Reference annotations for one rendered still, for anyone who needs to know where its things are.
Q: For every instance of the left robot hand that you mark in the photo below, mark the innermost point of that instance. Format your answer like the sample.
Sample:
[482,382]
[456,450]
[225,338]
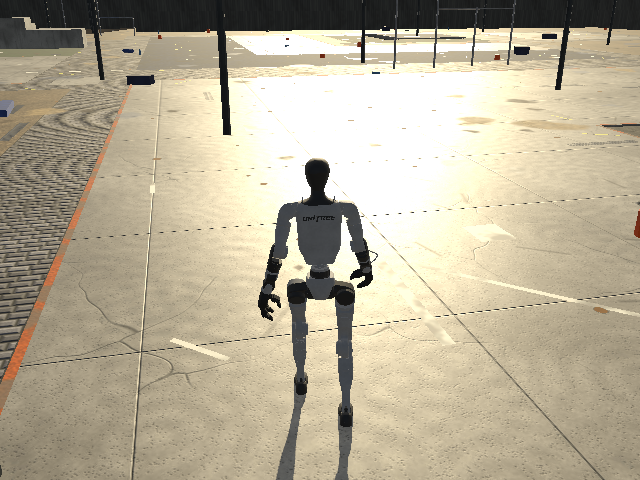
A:
[263,304]

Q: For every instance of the robot left forearm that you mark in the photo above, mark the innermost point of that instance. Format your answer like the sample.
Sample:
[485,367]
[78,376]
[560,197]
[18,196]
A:
[271,274]

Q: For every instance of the right robot hand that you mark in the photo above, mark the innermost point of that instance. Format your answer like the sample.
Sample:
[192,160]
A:
[358,273]

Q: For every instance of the robot right upper arm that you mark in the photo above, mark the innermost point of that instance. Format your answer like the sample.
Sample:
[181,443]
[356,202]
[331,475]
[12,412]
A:
[350,211]

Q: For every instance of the robot left upper arm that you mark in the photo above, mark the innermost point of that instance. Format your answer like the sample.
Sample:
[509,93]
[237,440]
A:
[286,212]

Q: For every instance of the robot right forearm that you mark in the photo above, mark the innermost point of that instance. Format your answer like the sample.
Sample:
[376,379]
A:
[364,259]

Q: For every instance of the right robot shin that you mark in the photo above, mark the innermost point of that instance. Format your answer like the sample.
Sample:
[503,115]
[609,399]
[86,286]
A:
[345,370]

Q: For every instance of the right robot foot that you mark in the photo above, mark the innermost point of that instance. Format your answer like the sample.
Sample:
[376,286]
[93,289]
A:
[345,418]

